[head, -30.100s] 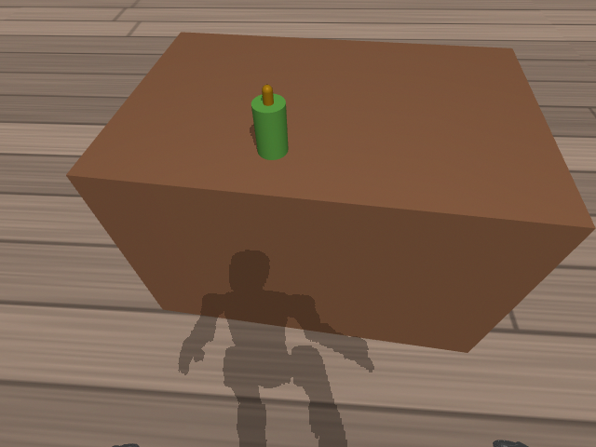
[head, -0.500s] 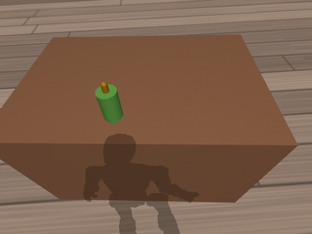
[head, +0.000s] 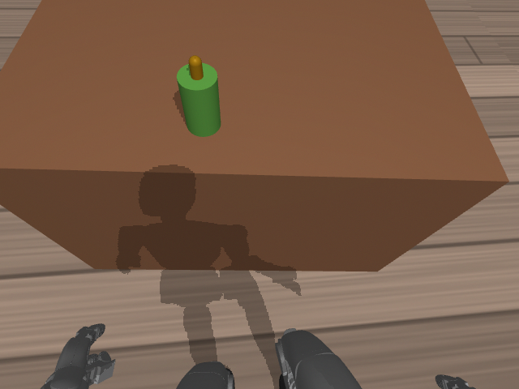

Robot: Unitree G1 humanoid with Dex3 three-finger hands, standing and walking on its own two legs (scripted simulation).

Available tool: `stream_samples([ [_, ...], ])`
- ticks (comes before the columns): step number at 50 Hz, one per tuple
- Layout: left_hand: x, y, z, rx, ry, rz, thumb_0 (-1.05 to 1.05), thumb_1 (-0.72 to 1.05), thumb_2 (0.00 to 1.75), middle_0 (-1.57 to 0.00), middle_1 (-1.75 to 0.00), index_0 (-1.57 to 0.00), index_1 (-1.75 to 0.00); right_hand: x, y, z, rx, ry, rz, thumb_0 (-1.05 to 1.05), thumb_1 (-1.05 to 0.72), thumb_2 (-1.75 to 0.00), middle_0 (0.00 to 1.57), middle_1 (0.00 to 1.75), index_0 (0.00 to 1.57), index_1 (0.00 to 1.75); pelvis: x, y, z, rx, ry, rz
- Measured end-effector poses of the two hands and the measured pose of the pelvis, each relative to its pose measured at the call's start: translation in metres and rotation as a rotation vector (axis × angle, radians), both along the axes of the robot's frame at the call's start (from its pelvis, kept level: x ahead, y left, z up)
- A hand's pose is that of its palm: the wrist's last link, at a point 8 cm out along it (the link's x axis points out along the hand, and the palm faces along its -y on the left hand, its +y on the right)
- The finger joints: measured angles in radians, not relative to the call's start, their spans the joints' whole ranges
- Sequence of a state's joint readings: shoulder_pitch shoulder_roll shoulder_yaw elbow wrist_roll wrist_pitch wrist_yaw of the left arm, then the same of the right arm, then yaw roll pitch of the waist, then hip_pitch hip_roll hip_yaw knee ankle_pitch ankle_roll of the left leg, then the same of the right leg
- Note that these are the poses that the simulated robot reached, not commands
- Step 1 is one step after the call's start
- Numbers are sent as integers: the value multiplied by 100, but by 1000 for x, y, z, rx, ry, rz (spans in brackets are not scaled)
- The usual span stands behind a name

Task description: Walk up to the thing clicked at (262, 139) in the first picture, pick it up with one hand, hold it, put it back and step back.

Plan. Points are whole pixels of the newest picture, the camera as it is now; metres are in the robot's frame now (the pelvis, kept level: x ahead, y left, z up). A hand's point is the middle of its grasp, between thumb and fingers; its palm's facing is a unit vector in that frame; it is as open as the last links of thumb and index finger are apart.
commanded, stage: step back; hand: left
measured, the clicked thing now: (199, 94) +0.60 +0.12 +0.02
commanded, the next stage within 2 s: none
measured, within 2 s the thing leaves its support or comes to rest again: neither
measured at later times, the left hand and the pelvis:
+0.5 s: hand out of the picture +0.04 +0.26 -0.14, palm faces -0.05 -0.91 -0.40, open 7.4 cm; pelvis -0.09 +0.01 +0.00, yaw -3 degrees
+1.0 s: hand out of the picture -0.14 +0.26 -0.16, palm faces -0.09 -0.91 -0.40, open 7.4 cm; pelvis -0.24 -0.01 -0.02, yaw -6 degrees
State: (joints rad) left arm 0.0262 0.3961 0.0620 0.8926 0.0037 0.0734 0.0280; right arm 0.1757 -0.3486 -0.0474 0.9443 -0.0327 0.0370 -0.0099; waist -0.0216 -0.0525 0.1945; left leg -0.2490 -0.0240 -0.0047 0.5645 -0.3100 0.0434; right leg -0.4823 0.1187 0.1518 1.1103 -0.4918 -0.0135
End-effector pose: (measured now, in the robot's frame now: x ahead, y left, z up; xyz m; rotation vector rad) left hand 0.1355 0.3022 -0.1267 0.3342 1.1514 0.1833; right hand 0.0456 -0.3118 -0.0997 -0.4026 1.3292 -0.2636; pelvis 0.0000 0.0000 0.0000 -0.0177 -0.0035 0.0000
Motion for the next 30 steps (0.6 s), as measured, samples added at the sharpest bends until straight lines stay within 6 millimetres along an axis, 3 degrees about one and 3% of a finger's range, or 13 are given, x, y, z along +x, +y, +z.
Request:
stream_samples([
  [7,-38,4,2,29,57,-36,1,91,89,-20,-30,-20,-30,3,8,-12,27,-122,-12,0,-90,-89,20,30,20,30,-21,5,-5,13,-17,-49],
  [13,-66,-4,8,61,49,-49,1,91,89,-20,-30,-20,-30,-2,0,-31,69,-180,-22,0,-90,-89,20,30,20,30,-44,-2,-14,-8,-43,-65],
  [16,-82,-8,17,55,33,-49,1,90,89,-20,-30,-20,-30,-8,0,-29,86,-181,-26,0,-91,-89,20,30,20,30,-54,-5,-9,17,-40,-68],
  [24,-104,-3,31,54,-34,-39,1,90,89,-20,-30,-21,-30,-40,-1,-13,49,-166,26,0,-91,-89,20,30,20,30,-88,4,0,46,-4,-56],
  [30,-124,17,10,25,-83,-36,1,90,89,-20,-30,-21,-30,-74,12,-13,-3,-157,63,0,-91,-89,20,30,20,30,-124,20,-15,43,-37,-16],
])
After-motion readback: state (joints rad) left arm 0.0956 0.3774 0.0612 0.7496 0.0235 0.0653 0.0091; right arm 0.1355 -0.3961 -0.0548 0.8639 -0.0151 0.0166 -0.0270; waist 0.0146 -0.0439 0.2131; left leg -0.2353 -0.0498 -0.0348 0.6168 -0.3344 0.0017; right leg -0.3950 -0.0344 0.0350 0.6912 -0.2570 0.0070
